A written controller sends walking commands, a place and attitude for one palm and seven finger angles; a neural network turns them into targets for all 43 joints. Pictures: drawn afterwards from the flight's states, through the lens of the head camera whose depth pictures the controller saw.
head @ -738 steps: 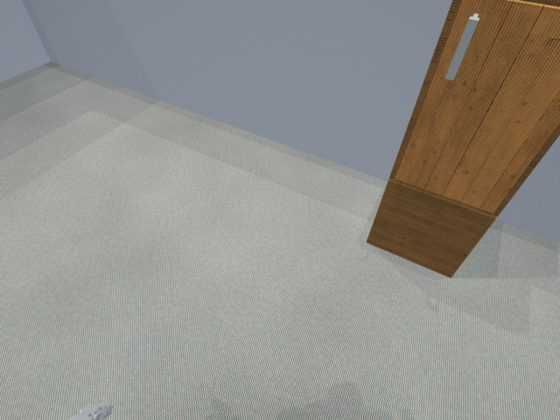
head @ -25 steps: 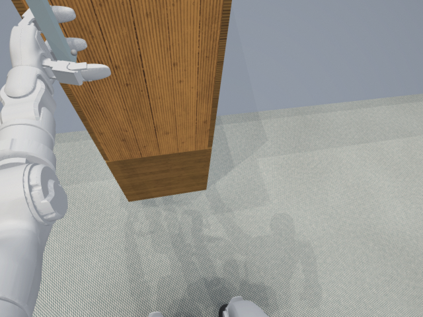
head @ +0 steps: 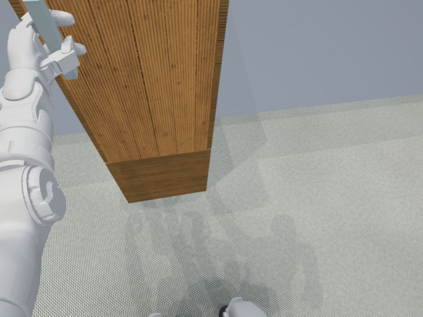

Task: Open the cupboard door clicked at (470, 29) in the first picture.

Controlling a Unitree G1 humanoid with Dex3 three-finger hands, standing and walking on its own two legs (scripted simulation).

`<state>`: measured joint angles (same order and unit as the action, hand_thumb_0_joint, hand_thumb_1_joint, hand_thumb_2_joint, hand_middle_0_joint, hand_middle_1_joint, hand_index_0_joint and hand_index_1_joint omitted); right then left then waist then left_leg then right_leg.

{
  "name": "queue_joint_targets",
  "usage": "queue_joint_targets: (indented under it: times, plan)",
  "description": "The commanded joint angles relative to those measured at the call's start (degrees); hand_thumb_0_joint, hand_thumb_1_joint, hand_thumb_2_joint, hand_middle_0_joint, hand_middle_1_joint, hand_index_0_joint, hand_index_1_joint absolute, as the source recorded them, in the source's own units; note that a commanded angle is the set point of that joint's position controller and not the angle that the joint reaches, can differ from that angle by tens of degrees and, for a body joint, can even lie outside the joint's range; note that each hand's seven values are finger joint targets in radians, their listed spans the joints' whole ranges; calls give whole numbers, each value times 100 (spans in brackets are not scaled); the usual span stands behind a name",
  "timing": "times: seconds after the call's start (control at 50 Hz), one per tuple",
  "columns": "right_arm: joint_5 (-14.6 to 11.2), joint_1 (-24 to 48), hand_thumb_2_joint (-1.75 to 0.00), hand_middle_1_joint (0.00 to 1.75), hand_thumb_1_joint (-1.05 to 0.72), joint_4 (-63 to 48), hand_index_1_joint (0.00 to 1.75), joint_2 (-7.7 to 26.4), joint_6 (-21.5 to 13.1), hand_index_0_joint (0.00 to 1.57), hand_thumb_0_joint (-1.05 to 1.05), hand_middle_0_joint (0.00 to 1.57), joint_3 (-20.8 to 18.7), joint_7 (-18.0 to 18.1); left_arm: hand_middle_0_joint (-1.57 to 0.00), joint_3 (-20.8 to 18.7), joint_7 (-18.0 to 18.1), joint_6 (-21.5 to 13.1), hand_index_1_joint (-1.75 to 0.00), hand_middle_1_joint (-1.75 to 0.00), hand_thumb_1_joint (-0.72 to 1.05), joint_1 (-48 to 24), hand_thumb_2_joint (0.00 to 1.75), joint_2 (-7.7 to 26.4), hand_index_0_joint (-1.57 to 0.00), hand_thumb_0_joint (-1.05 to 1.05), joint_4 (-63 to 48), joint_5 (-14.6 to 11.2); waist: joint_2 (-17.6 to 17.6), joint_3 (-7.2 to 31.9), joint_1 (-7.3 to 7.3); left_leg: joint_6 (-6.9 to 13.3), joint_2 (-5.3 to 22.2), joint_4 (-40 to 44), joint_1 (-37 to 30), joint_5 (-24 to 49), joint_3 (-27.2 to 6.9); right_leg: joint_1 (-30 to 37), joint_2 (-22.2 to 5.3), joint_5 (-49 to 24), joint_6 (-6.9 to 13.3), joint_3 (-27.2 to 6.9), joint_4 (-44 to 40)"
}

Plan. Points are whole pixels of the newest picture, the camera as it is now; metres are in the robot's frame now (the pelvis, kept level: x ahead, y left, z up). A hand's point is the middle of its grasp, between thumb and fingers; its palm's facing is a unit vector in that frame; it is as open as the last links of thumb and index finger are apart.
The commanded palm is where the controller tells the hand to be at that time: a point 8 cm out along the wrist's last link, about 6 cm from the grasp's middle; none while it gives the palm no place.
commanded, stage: pull the door open along its arc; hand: left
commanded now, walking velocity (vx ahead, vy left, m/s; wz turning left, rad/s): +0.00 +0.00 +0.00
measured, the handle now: (55, 34) +0.59 +0.20 +0.17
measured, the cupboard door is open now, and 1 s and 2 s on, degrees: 0 25 44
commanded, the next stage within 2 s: open thumb and fingers to let go in 1.70 s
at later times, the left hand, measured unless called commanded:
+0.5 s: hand (75, 70) +0.51 +0.17 +0.16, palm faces +0.04 -1.00 +0.00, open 5.7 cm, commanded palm +0.45 +0.21 +0.16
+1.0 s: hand (109, 101) +0.44 +0.11 +0.16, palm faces +0.55 -0.84 -0.03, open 5.7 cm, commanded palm +0.39 +0.14 +0.16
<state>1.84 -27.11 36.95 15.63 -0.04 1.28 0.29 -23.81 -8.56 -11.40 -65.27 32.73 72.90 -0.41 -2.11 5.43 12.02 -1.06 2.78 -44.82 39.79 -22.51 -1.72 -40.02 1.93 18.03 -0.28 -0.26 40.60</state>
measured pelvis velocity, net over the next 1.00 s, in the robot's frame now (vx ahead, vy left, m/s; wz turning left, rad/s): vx -0.01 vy -0.02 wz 0.05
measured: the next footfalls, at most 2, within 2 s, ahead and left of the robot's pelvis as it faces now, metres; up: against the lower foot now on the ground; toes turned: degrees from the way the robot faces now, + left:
none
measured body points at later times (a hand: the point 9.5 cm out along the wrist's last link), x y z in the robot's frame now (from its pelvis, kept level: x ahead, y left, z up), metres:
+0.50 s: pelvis +0.01 +0.00 +0.01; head +0.07 +0.00 +0.45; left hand +0.50 +0.22 +0.16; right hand +0.01 -0.26 -0.11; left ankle -0.02 +0.13 -0.71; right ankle +0.01 -0.13 -0.71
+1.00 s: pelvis -0.01 -0.02 +0.01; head +0.01 -0.03 +0.46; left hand +0.40 +0.15 +0.17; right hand +0.16 -0.23 -0.09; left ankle -0.02 +0.13 -0.71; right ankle +0.01 -0.13 -0.71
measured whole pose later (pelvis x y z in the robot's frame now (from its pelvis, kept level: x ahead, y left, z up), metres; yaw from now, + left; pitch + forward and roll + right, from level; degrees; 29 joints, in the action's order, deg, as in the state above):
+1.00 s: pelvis -0.01 -0.02 +0.01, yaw +3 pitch +8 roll +0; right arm 4.1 -10.0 37.8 10.1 -0.7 0.5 0.9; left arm -10.6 36.7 6.2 -41.2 -2.4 34.4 3.4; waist -1.9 6.2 2.4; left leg -2.2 1.3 -37.9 26.3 -19.3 -3.1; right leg -27.6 0.3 17.8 0.8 1.3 37.8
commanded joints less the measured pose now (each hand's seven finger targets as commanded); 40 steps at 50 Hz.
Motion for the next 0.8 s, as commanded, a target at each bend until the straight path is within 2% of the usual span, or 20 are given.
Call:
queue_joint_targets:
  times: [0.0,0.06,0.08,0.1,0.14,0.32,0.34,0.36,0.4,0.42,0.46,0.52,0.54,0.58,0.6,0.62,0.64,0.72,0.76,0.78]
  plan:
    - [-15,-1015,-90,30,-90,-276,30,989,-70,20,0,20,-350,35,-40,-118,32,-473,-135,-135,90,-2826,90,1401,-40,0,-1456,-133,-625,2634,-30,242,-192,285,-1556,2299,102,1443,94,-2365,76,124,-278]
    - [-25,-1007,-90,30,-90,-261,30,978,-59,20,0,20,-338,32,-40,3,28,-451,-135,-135,90,-2804,90,1259,-40,0,-1335,-130,-528,2385,18,243,-183,313,-1475,2257,90,1356,97,-2322,79,148,-299]
    - [-18,-1018,-90,30,-90,-259,30,1006,-61,20,0,20,-348,36,-40,-84,30,-463,-135,-135,90,-2846,90,1388,-40,0,-1408,-117,-531,2467,-4,240,-184,321,-1481,2189,82,1379,96,-2257,75,139,-295]
    - [-34,-1015,-90,30,-90,-237,30,1018,-63,20,0,20,-337,46,-40,-88,43,-423,-135,-135,90,-2956,90,1454,-40,0,-1221,-106,-459,2269,80,257,-184,326,-1341,2035,104,1325,94,-2173,61,117,-346]
    - [-22,-1016,-90,30,-90,-273,30,1001,-66,20,0,20,-348,45,-40,-113,47,-465,-135,-135,90,-2857,90,1430,-40,0,-1391,-123,-501,2539,-11,261,-205,333,-1446,2141,104,1480,94,-2285,74,107,-312]
    - [-91,-776,-90,30,-90,-584,30,971,-27,20,0,20,-402,0,-40,-160,-44,-410,-135,-135,90,-1344,90,1072,-40,0,-2241,-363,-555,2827,-472,218,-165,386,-1804,2880,165,1885,123,-2799,146,170,-216]
    - [-111,-700,-90,30,-90,-614,30,943,-24,20,0,20,-409,-11,-40,-123,-50,-368,-135,-135,90,-1132,90,944,-40,0,-2387,-426,-529,2758,-495,220,-158,412,-1818,2900,207,1930,119,-2865,131,175,-247]
    - [-140,-638,-90,30,-90,-659,30,924,-13,20,0,20,-409,-15,-40,-62,-41,-288,-135,-135,90,-781,90,781,-40,0,-2422,-475,-281,2595,-549,226,-152,449,-1722,2873,217,2000,128,-2873,131,202,-258]
    - [-175,-488,-90,30,-90,-774,30,915,-13,20,0,20,-434,-30,-40,-73,-12,-211,-135,-135,90,-396,90,691,-40,0,-3004,-572,-206,2642,-665,236,-153,535,-1779,2955,241,2257,125,-3010,136,204,-285]
    - [-194,-394,-90,30,-90,-851,30,905,-3,20,0,20,-434,-21,-40,-85,15,-165,-135,-135,90,-100,90,635,-40,0,-3232,-608,-364,2691,-755,250,-161,529,-1866,3149,278,2340,113,-3128,152,176,-284]
    - [-245,-208,-90,30,-90,-915,30,819,-26,20,0,20,-437,-48,-40,55,49,-39,-135,-135,90,462,90,326,-40,0,-3776,-708,-391,2566,-865,231,-138,596,-1974,3418,301,2459,93,-3273,144,195,-308]
    - [-299,92,-90,30,-90,-1078,30,769,-74,20,0,20,-434,-62,-40,152,141,148,-135,-135,90,1320,90,2,-40,0,-4644,-858,-125,2446,-1006,261,-159,715,-1997,3458,389,2812,66,-3522,141,198,-371]
    - [-321,214,-90,30,-90,-1092,30,721,-81,20,0,20,-426,-58,-40,198,189,228,-135,-135,90,1501,90,-79,-40,0,-4885,-861,-187,2315,-1021,247,-151,773,-2004,3463,402,2854,45,-3554,135,208,-381]
    - [-341,411,-90,30,-90,-1134,30,694,-97,20,0,20,-411,-43,-40,240,275,408,-135,-135,90,1890,90,-261,-40,0,-5216,-910,77,2015,-1058,239,-173,867,-1954,3204,432,2922,32,-3515,123,238,-454]
    - [-349,715,-90,30,-90,-1208,30,503,-173,20,0,20,-392,-64,-40,-311,1090,520,-135,-135,90,1643,90,-562,-40,0,-5832,-1225,200,1933,-1392,168,-251,915,-1769,2924,409,2937,54,-3209,94,323,-589]
    - [-318,895,-90,30,-90,-1151,30,476,-229,20,0,20,-368,-78,-40,194,1515,626,-135,-135,90,1802,90,-1051,-40,0,-6029,-1066,125,1762,-1281,131,-224,984,-1863,2716,392,2846,53,-2896,97,336,-598]
    - [-312,980,-90,30,-90,-1104,30,441,-272,20,0,20,-377,-103,-40,453,1779,736,-135,-135,90,1994,90,-1525,-40,0,-6104,-1028,51,1519,-1196,99,-206,1043,-1929,2611,378,2663,49,-2717,92,389,-648]
    - [-124,1114,-90,30,-90,-830,30,406,-250,20,0,20,-383,-48,-40,696,2976,1068,-135,-135,90,1138,90,-1840,-40,0,-6291,-457,298,1500,-1018,98,-233,1018,-2001,2332,328,2552,-22,-2372,70,312,-704]
    - [-43,1269,-90,30,-90,-701,30,312,-258,20,0,20,-343,-3,-40,1039,3530,1260,-135,-135,90,615,90,-2332,-40,0,-5991,-204,373,1347,-879,86,-259,1054,-1978,2029,292,2367,-76,-1979,55,305,-783]
    - [-9,1357,-90,30,-90,-623,30,297,-245,20,0,20,-336,22,-40,1064,3810,1337,-135,-135,90,326,90,-2388,-40,0,-5777,-58,416,1363,-850,83,-271,1057,-1950,1876,272,2301,-101,-1749,52,275,-824]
